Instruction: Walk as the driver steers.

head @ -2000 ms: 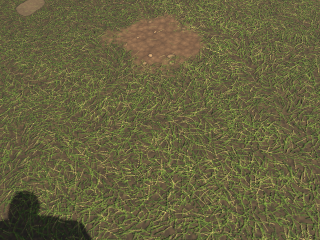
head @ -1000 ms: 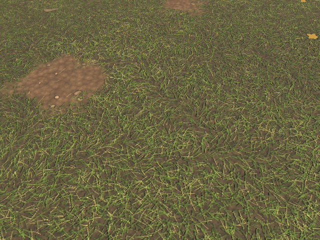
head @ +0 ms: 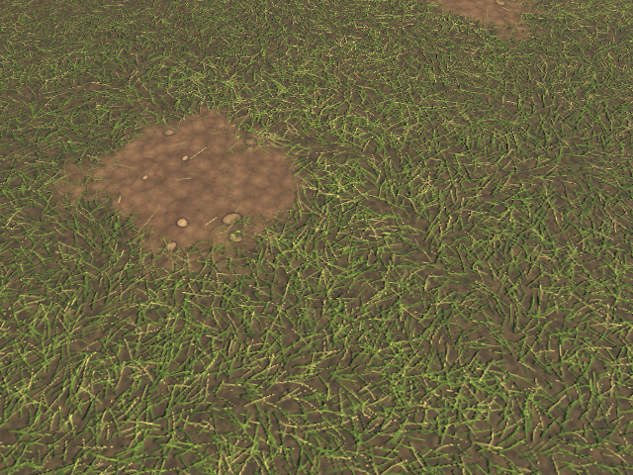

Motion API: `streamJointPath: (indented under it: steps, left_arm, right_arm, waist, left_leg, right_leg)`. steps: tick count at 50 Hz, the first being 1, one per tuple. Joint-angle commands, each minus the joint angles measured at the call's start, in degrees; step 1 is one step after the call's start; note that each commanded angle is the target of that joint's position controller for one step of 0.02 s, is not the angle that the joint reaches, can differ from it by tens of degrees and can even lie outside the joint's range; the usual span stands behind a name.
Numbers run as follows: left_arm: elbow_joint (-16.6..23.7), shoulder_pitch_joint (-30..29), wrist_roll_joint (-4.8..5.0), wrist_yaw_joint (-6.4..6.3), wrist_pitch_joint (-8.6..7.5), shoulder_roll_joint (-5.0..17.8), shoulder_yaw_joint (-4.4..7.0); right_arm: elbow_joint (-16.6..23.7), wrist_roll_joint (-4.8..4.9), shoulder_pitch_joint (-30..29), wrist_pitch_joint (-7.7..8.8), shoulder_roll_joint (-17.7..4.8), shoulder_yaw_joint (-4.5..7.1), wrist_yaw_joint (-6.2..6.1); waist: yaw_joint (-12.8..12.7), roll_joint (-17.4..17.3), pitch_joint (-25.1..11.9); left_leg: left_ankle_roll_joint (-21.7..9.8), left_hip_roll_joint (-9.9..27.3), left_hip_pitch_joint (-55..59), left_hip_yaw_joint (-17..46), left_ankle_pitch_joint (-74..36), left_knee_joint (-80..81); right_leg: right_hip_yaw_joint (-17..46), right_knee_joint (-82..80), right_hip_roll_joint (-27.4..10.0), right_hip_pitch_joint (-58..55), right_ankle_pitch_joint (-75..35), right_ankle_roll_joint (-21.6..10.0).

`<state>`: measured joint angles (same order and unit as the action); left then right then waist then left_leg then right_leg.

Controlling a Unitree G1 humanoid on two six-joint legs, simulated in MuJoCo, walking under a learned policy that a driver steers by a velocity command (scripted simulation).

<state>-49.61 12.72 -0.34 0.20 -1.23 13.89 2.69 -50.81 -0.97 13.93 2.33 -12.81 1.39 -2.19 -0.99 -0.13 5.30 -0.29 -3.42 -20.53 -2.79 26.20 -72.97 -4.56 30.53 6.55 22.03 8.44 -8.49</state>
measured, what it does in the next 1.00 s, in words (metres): steps on the spot, turning right: left foot, then right foot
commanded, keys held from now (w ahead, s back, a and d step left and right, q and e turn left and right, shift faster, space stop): e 0.66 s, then no key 0.08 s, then q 0.26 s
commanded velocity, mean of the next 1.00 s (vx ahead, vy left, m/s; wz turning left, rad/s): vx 0.02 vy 0.00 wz -0.41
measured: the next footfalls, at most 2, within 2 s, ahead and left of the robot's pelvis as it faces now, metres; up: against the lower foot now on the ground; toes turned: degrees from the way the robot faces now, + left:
left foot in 0.42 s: +0.13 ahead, +0.15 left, +0.00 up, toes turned -20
right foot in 0.90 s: +0.02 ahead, -0.04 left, +0.00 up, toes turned -25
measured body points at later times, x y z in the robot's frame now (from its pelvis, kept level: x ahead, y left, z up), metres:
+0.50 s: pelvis +0.06 +0.07 +0.02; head +0.09 +0.08 +0.46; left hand +0.24 +0.31 -0.12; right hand +0.10 -0.23 -0.08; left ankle +0.09 +0.16 -0.72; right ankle +0.06 -0.04 -0.69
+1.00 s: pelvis +0.04 +0.06 +0.02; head +0.05 +0.04 +0.47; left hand +0.28 +0.22 -0.09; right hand -0.02 -0.19 -0.12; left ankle +0.08 +0.17 -0.70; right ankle -0.02 -0.02 -0.72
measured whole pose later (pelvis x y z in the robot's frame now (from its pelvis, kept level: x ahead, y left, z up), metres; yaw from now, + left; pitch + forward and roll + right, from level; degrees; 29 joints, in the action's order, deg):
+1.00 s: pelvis +0.04 +0.06 +0.02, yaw -24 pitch -1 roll +0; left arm -45.6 7.3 -1.1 -1.5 1.9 12.0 0.2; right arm -46.8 -0.2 17.4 -2.1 -14.5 1.5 0.3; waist 3.0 -1.8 2.9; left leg -1.3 0.0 -15.8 -1.4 25.8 -38.2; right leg -1.3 24.9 0.8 9.2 14.9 -1.8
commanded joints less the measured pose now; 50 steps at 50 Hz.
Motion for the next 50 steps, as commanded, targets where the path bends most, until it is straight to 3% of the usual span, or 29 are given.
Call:
streamJointPath:
  steps: [1,3,5,10,13,16,18,20,21,22,23,24,25,26,28,29,34,38,42,43,44,45,46,47,48,49,50]
  left_arm:
    - [3.53,1.40,0.29,-0.90,1.39,5.80,1.64]
    - [3.14,2.27,-0.36,-0.73,1.24,7.10,2.01]
    - [3.27,2.93,-0.62,-0.46,0.79,9.07,2.66]
    - [4.59,3.65,-0.58,-0.55,2.06,10.56,3.57]
    - [5.40,3.55,-0.90,-0.57,2.89,10.86,3.98]
    - [6.14,2.91,-1.31,-0.31,3.25,11.12,4.30]
    - [6.63,1.75,-1.27,-0.08,3.43,11.14,4.41]
    - [7.20,-0.62,-0.61,0.00,3.71,10.83,4.37]
    - [7.71,-1.34,0.04,-0.19,3.70,9.75,4.04]
    - [8.08,2.31,0.37,-0.34,3.55,5.25,3.01]
    - [8.78,2.17,-0.16,-0.83,3.32,6.93,3.55]
    - [8.17,1.79,-1.92,-0.72,3.33,10.95,4.43]
    - [7.16,2.63,-1.71,-0.30,3.51,10.98,4.77]
    - [6.23,3.93,-1.54,0.06,4.01,10.38,4.73]
    - [5.74,4.90,-1.21,1.14,4.87,9.80,4.44]
    - [6.14,3.69,-0.90,1.44,5.09,9.61,4.25]
    - [8.63,-2.12,-0.51,2.08,5.77,7.99,3.16]
    - [9.17,-3.00,-0.23,1.80,5.85,5.82,1.89]
    - [7.54,-0.94,0.08,0.23,5.43,3.88,0.38]
    - [6.17,1.34,-0.26,-0.26,4.93,2.99,-0.10]
    - [5.49,2.17,-1.29,-0.89,4.07,4.67,-0.13]
    - [5.65,3.96,-2.49,-1.54,3.11,8.79,0.17]
    - [6.21,-2.03,-0.80,-2.09,2.85,12.12,0.79]
    - [6.88,-4.84,-0.67,-1.96,2.37,9.36,0.39]
    - [7.01,-5.93,-0.73,-2.03,2.00,8.45,0.00]
    - [6.89,-5.76,-0.97,-2.35,2.08,8.78,0.08]
    - [6.47,-4.63,-0.60,-2.81,2.05,9.13,0.20]
  right_arm:
    - [5.23,-0.93,0.97,-0.71,-7.98,1.82,0.46]
    - [5.09,-1.43,2.33,-2.89,-5.75,1.25,0.43]
    - [5.50,-0.95,2.98,-3.51,-4.63,0.89,0.30]
    - [8.24,-0.39,-3.02,-4.36,-6.20,1.24,-0.23]
    - [9.68,-0.03,-5.70,-4.25,-6.35,1.17,-0.38]
    - [10.41,0.62,-5.47,-3.43,-6.65,1.06,-0.64]
    - [10.48,1.10,-3.37,-2.73,-6.93,1.00,-0.80]
    - [9.73,1.22,1.22,-1.96,-6.76,0.93,-1.07]
    - [9.34,0.69,3.42,-1.46,-8.18,1.31,-1.42]
    - [10.34,-0.37,1.62,-1.43,-13.00,2.17,-1.85]
    - [12.56,-0.84,-3.63,-1.92,-17.16,2.95,-1.51]
    - [12.23,-0.98,-2.10,-2.15,-14.05,2.50,-1.13]
    - [12.70,-0.41,-3.99,-2.11,-10.50,1.51,-0.87]
    - [13.22,-0.35,-5.82,-2.15,-9.27,1.17,-0.68]
    - [13.94,-0.46,-5.65,-2.19,-9.03,1.12,-0.86]
    - [13.76,-0.58,-4.14,-2.27,-9.07,1.24,-0.73]
    - [12.00,-0.51,2.49,-2.24,-10.62,2.38,-0.53]
    - [11.21,-0.64,1.90,-1.78,-11.10,2.69,0.45]
    - [9.45,-0.43,0.10,-1.91,-10.03,1.94,1.79]
    - [8.87,0.14,-0.46,-2.07,-9.25,1.50,2.10]
    - [8.26,0.48,1.26,-1.92,-8.30,1.17,2.32]
    - [9.20,0.41,4.00,-1.75,-5.25,0.38,2.78]
    - [9.09,1.07,4.76,-2.53,-4.21,0.15,2.42]
    - [8.16,0.80,3.03,-3.50,-7.70,1.00,2.17]
    - [8.41,1.05,1.39,-3.94,-8.66,1.66,2.24]
    - [8.05,1.13,1.28,-4.20,-9.56,2.32,2.30]
    - [7.75,0.69,2.03,-4.51,-9.80,2.84,2.48]
  waist:
    - [1.50,-3.13,-5.33]
    - [2.04,-0.47,-5.37]
    - [2.09,1.42,-7.82]
    - [-0.64,5.90,-9.71]
    - [-1.80,6.99,-8.65]
    - [-1.86,7.80,-8.83]
    - [-0.97,8.44,-9.32]
    - [1.83,7.98,-9.25]
    - [2.94,5.78,-8.88]
    - [-0.07,-6.06,-8.88]
    - [-0.74,-13.96,-5.19]
    - [-0.61,-7.89,-5.78]
    - [-1.95,-4.99,-5.48]
    - [-2.84,-4.81,-4.95]
    - [-2.21,-8.69,-6.44]
    - [-1.20,-8.44,-6.73]
    - [2.91,-8.94,-6.90]
    - [2.80,-9.40,-7.50]
    - [1.22,-10.74,-7.80]
    - [-0.61,-9.20,-7.43]
    - [-0.45,-6.47,-8.32]
    - [0.85,3.86,-11.95]
    - [2.78,12.65,-7.51]
    - [1.68,10.28,-6.34]
    - [1.34,10.53,-4.79]
    - [0.93,10.42,-3.88]
    - [0.84,10.60,-3.96]
  left_leg:
    - [1.50,4.92,-11.81,6.12,-0.81,-2.32]
    - [2.52,4.59,-7.40,4.73,-3.67,3.41]
    - [3.18,4.35,-7.02,4.44,-4.93,8.42]
    - [4.22,4.58,-9.84,5.53,-6.68,17.92]
    - [3.99,3.90,-9.74,6.26,-5.83,22.78]
    - [2.87,2.19,-6.42,6.50,-3.57,27.93]
    - [1.60,0.87,-2.25,6.55,-2.24,33.43]
    - [0.29,0.13,5.82,6.04,-6.80,45.81]
    - [-0.50,3.01,11.81,8.15,-10.33,54.86]
    - [-3.60,16.44,15.97,20.76,-7.10,61.68]
    - [-10.09,26.52,11.81,33.10,-17.98,62.48]
    - [-13.18,26.59,9.78,28.82,-27.93,59.36]
    - [-12.24,22.77,9.18,22.44,-32.48,57.57]
    - [-10.34,18.81,9.49,16.19,-35.62,56.37]
    - [-9.40,15.61,13.10,10.02,-42.72,54.35]
    - [-9.63,15.42,14.49,8.57,-44.68,53.76]
    - [-11.53,18.09,21.98,8.08,-45.27,52.54]
    - [-12.31,18.77,18.24,7.25,-44.32,51.71]
    - [-11.41,16.56,12.95,7.87,-44.68,49.60]
    - [-9.29,15.35,10.09,7.64,-42.67,48.34]
    - [-5.94,14.48,5.00,7.88,-36.90,48.00]
    - [-2.78,11.21,-0.40,5.54,-18.67,42.54]
    - [-1.45,5.77,2.87,1.72,-0.34,43.47]
    - [-1.22,5.47,5.03,2.90,2.12,38.14]
    - [-1.36,3.73,2.13,2.66,1.68,34.73]
    - [-1.19,2.99,-0.19,2.74,2.49,29.43]
    - [-0.97,2.70,-2.12,3.07,3.10,24.42]
  right_leg:
    - [24.00,-14.61,-19.78,-8.50,-21.81,-12.19]
    - [20.08,-14.97,-15.46,-3.64,-20.59,-9.56]
    - [19.20,-13.66,-13.92,-4.85,-23.09,-8.21]
    - [23.91,-14.16,-12.63,-8.70,-4.99,-5.17]
    - [27.87,-14.34,-12.67,-9.54,2.52,-4.64]
    - [30.95,-12.47,-13.18,-10.40,-2.53,-4.41]
    - [33.08,-10.88,-13.21,-10.60,-8.52,-3.70]
    - [33.58,-8.55,-11.27,-8.09,-8.80,-0.91]
    - [31.94,-5.86,-8.53,-3.99,-2.40,2.09]
    - [23.34,4.75,-2.06,1.97,14.55,5.78]
    - [11.43,15.74,5.62,11.35,25.16,7.68]
    - [11.73,26.04,0.33,9.01,24.44,8.35]
    - [11.71,29.95,-0.35,8.17,21.51,8.58]
    - [10.97,33.58,-0.57,8.14,18.44,9.23]
    - [9.18,38.70,-0.84,9.87,15.92,10.80]
    - [8.43,39.14,-1.11,10.55,15.39,11.48]
    - [7.36,30.98,-2.90,12.65,15.78,12.78]
    - [6.43,19.75,-3.51,4.17,18.01,11.06]
    - [3.26,0.30,-3.26,-9.04,13.60,8.51]
    - [2.87,-11.51,-3.84,-15.53,3.73,7.81]
    - [6.86,-17.39,-7.59,-24.03,-5.05,7.22]
    - [19.35,-17.44,-20.86,-31.46,-12.72,5.65]
    - [19.73,-13.55,-26.28,-17.83,-22.76,-0.98]
    - [17.21,-12.65,-24.09,-15.41,-19.84,-2.53]
    - [15.66,-12.83,-22.84,-15.32,-18.82,-2.40]
    - [14.19,-12.80,-22.01,-15.58,-20.63,-2.56]
    - [12.92,-12.27,-22.21,-16.25,-25.19,-3.12]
